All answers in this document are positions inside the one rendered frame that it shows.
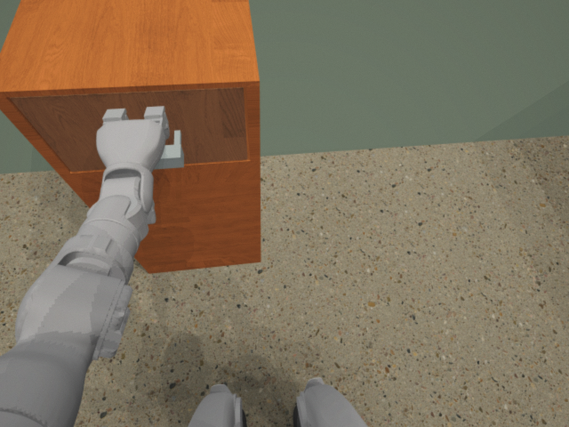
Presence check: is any robot left forearm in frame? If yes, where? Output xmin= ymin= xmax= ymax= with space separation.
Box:
xmin=15 ymin=163 xmax=154 ymax=343

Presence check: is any cabinet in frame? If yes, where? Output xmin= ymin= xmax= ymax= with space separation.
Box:
xmin=0 ymin=0 xmax=261 ymax=274

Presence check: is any robot left shin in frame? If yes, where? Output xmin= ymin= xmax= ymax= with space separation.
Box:
xmin=210 ymin=384 xmax=233 ymax=396

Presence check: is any drawer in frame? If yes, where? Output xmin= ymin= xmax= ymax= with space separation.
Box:
xmin=10 ymin=87 xmax=248 ymax=172

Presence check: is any handle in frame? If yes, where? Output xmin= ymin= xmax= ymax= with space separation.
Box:
xmin=154 ymin=130 xmax=184 ymax=170

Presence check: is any left robot upper arm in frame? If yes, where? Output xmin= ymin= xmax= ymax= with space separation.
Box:
xmin=0 ymin=264 xmax=133 ymax=427

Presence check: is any left robot hand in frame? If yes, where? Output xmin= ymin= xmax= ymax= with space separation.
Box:
xmin=96 ymin=106 xmax=170 ymax=224

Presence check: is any robot right thigh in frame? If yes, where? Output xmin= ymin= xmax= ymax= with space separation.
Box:
xmin=296 ymin=384 xmax=368 ymax=427

